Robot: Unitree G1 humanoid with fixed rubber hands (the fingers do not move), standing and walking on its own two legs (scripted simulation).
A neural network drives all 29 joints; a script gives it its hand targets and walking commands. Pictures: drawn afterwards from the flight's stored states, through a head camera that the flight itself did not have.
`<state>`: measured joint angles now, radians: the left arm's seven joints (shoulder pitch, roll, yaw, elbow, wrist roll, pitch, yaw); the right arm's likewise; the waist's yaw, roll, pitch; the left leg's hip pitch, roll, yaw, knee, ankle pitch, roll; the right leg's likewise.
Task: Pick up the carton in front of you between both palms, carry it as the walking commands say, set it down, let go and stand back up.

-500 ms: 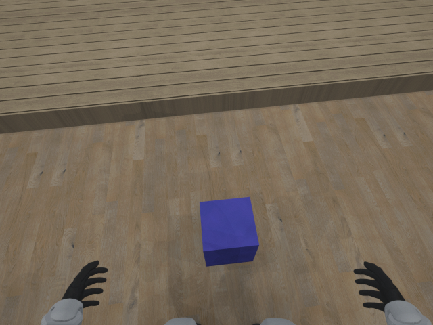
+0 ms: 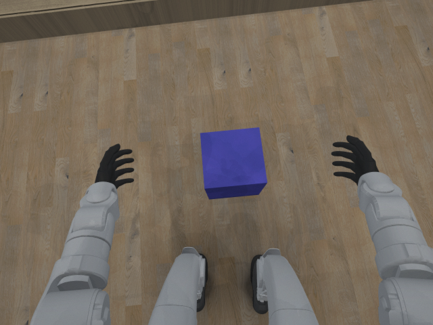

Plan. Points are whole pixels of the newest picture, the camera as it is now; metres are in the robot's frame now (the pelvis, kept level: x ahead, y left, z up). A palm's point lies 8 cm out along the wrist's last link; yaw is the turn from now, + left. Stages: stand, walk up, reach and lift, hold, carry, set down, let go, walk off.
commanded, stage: reach and lift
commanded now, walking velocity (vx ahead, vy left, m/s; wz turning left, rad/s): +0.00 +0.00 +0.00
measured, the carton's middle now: (231, 166) +0.52 +0.00 -0.57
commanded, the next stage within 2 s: none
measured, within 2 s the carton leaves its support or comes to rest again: neither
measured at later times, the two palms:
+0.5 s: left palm (152, 122) +0.50 +0.19 -0.15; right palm (318, 105) +0.55 -0.19 -0.14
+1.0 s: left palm (171, 157) +0.49 +0.19 -0.38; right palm (293, 148) +0.52 -0.19 -0.38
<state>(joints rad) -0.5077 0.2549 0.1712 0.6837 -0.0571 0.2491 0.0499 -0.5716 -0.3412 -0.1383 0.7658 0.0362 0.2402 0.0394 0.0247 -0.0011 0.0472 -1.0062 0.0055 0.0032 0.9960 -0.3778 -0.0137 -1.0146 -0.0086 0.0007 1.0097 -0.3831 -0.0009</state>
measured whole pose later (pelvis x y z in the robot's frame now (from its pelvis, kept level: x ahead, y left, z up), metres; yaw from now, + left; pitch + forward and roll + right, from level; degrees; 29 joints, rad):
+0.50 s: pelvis -0.03 -0.01 -0.04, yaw +0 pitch +43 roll +2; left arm -1.30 0.20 0.43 0.84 0.06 0.24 0.09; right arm -1.45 -0.39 -0.30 1.06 -0.09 0.23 0.06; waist 0.06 -0.01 0.10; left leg -1.51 0.02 0.01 1.05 -0.29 -0.03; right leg -1.54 0.01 0.01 1.07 -0.29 -0.02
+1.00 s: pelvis -0.04 +0.00 -0.21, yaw +2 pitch +51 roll +3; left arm -1.28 0.23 0.29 0.88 -0.09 0.11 0.15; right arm -1.40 -0.42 -0.16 1.04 0.08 0.11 -0.04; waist 0.04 0.01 0.08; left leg -2.12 -0.02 0.00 1.76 -0.54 -0.03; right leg -2.14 0.02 0.06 1.79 -0.55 0.02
